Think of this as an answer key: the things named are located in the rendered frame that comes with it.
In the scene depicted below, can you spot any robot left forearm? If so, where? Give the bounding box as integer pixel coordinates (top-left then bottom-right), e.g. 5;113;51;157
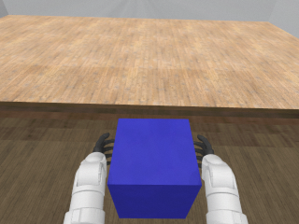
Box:
64;152;107;224

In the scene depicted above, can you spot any robot left hand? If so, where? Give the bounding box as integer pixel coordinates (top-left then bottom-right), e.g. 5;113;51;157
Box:
93;133;115;165

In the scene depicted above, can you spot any robot right forearm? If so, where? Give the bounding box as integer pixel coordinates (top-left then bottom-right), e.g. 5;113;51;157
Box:
201;154;249;224

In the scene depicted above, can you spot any carton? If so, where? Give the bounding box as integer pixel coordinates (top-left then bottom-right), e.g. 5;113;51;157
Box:
107;119;202;219

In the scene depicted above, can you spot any robot right hand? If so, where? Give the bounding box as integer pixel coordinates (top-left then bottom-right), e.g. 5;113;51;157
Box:
193;134;215;168

